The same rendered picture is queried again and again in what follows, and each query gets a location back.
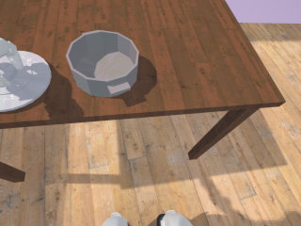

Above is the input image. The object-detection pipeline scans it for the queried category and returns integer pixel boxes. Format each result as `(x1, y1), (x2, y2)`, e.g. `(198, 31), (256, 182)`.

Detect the robot right shin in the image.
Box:
(164, 210), (176, 217)

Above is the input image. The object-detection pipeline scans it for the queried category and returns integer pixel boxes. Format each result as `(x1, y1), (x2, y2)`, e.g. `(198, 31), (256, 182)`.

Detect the left robot thigh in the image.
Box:
(102, 216), (128, 226)

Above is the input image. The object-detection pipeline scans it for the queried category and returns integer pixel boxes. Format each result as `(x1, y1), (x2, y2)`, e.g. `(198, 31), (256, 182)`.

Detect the table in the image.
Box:
(0, 0), (286, 183)

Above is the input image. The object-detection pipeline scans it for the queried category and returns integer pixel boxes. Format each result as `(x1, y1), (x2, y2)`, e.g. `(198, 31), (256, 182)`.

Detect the pot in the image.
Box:
(66, 30), (139, 98)

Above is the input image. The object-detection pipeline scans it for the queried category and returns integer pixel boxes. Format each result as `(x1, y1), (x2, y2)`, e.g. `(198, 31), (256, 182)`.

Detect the left robot hand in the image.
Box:
(0, 38), (24, 88)

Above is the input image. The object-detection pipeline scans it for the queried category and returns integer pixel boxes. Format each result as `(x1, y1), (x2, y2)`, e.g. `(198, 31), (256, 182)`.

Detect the knob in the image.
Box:
(0, 62), (18, 81)

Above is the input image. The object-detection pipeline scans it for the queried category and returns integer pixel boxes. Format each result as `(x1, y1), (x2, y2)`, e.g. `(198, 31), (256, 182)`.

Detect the lid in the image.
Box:
(0, 51), (52, 112)

